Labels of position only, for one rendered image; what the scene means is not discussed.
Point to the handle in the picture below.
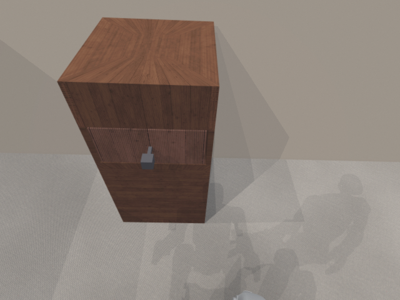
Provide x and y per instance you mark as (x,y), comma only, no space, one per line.
(147,160)

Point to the drawer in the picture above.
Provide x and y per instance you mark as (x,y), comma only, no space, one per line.
(168,145)

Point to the cabinet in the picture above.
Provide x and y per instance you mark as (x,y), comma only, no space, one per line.
(148,74)

